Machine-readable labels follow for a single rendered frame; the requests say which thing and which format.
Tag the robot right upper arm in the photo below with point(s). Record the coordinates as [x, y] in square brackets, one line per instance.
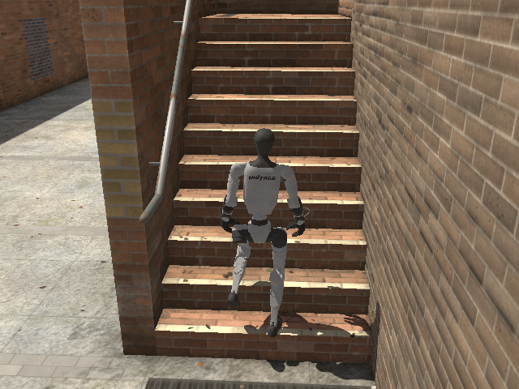
[291, 185]

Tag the left robot forearm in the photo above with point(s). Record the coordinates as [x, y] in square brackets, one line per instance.
[226, 211]

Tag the right robot hand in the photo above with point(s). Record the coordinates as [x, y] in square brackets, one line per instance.
[293, 225]

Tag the robot left foot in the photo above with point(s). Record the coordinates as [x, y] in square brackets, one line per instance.
[233, 299]

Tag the right robot forearm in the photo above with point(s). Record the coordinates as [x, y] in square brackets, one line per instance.
[298, 213]

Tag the right robot shin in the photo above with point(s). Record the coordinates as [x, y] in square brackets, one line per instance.
[276, 293]

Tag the robot left upper arm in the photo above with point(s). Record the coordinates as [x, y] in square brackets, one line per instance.
[236, 171]

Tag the left robot hand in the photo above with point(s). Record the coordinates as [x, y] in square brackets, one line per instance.
[225, 226]

